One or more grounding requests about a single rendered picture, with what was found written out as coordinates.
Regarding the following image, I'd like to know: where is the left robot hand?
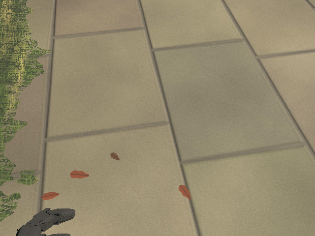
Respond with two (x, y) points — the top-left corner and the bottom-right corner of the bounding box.
(16, 207), (76, 236)

